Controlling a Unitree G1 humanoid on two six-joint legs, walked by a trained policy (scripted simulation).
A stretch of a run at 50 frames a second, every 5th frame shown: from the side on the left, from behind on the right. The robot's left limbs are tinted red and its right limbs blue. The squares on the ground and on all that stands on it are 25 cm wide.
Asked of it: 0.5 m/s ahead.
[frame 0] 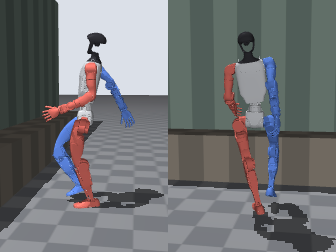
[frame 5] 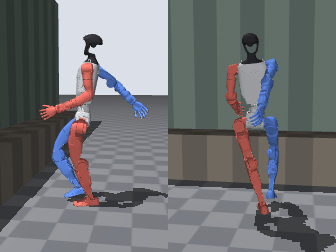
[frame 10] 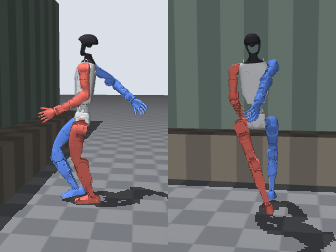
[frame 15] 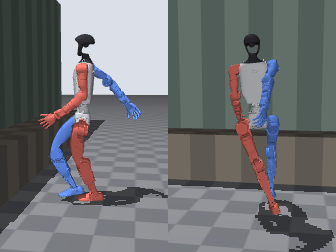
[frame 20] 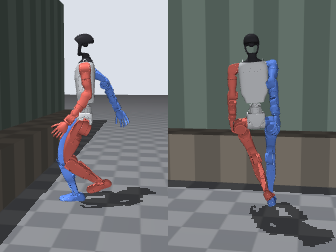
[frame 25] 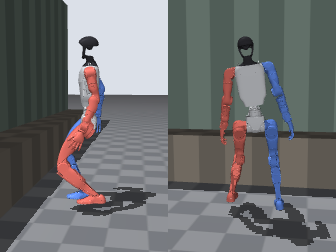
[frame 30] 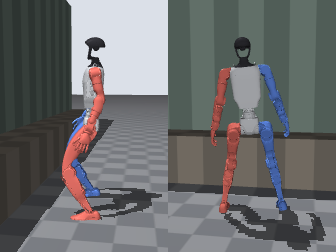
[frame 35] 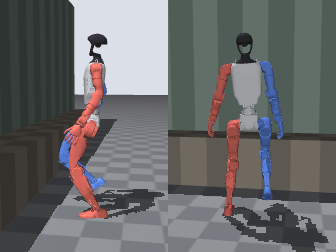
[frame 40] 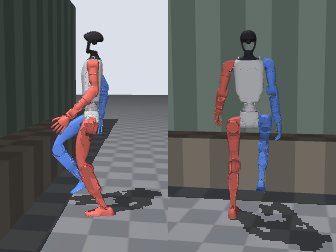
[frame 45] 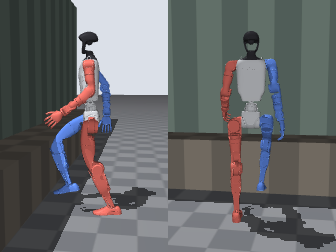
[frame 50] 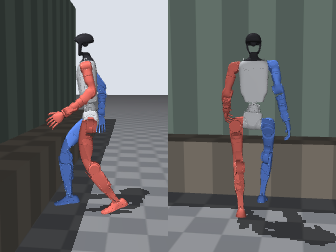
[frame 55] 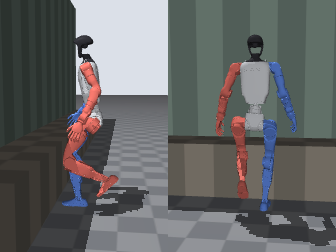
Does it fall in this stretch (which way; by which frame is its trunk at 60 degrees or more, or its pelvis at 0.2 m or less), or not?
no
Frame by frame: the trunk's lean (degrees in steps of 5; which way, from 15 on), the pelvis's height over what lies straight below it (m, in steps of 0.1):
0: 15 backward and to its left, 0.8
5: 10, 0.8
10: 5, 0.7
15: 5, 0.7
20: 5, 0.7
25: 10, 0.7
30: 5, 0.7
35: 5, 0.7
40: 5, 0.8
45: 0, 0.8
50: 5, 0.8
55: 10, 0.8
